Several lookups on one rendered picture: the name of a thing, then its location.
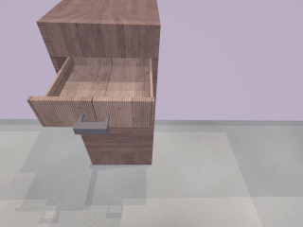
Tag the handle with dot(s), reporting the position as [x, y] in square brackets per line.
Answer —
[92, 128]

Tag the cabinet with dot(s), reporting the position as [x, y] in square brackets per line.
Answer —
[126, 29]

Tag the drawer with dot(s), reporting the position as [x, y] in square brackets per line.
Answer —
[94, 87]

